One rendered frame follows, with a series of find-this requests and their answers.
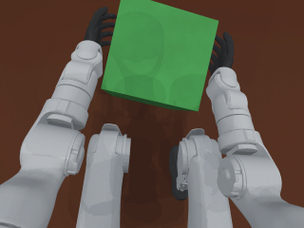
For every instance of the robot right foot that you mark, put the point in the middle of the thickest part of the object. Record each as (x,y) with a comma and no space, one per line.
(173,168)

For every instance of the carton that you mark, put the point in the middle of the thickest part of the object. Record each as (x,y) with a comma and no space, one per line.
(159,55)

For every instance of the right robot hand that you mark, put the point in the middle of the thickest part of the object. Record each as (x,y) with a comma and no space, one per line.
(225,53)

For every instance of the robot left forearm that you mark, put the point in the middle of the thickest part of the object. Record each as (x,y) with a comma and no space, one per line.
(74,91)

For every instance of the left robot thigh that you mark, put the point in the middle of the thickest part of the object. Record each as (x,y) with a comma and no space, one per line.
(100,205)

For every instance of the robot right forearm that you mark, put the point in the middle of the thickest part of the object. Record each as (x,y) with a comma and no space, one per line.
(236,133)

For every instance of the left robot hand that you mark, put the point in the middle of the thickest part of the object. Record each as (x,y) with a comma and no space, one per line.
(94,30)

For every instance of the robot left upper arm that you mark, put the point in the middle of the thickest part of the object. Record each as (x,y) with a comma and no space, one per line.
(51,153)

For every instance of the robot right upper arm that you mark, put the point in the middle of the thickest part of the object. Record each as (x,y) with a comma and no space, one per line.
(253,183)

